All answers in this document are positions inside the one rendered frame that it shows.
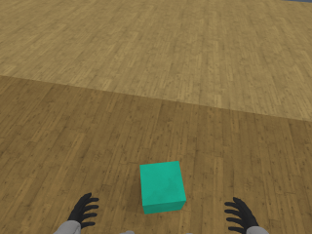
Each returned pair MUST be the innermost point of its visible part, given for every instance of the left robot hand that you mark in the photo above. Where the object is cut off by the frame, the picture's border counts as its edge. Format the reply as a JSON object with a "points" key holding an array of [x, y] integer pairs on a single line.
{"points": [[77, 213]]}

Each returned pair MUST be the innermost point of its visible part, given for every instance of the carton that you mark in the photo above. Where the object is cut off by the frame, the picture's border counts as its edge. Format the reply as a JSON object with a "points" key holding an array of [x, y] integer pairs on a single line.
{"points": [[162, 187]]}

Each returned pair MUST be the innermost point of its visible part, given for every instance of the robot left forearm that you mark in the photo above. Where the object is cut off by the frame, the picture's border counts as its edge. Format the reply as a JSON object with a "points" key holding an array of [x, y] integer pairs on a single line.
{"points": [[69, 227]]}

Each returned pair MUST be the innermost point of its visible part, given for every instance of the right robot hand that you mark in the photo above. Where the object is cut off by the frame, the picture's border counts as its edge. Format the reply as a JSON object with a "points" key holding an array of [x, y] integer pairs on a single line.
{"points": [[246, 218]]}

